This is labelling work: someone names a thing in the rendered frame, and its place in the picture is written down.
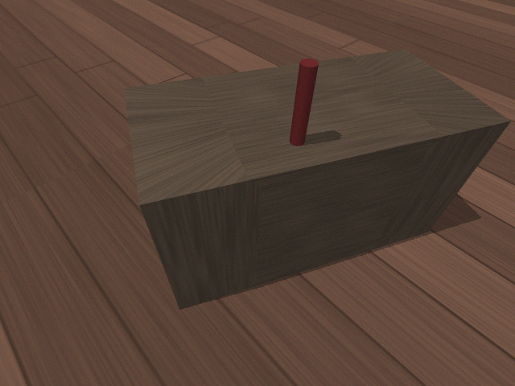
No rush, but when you can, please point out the can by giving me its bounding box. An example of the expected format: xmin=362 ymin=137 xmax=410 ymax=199
xmin=290 ymin=59 xmax=319 ymax=146

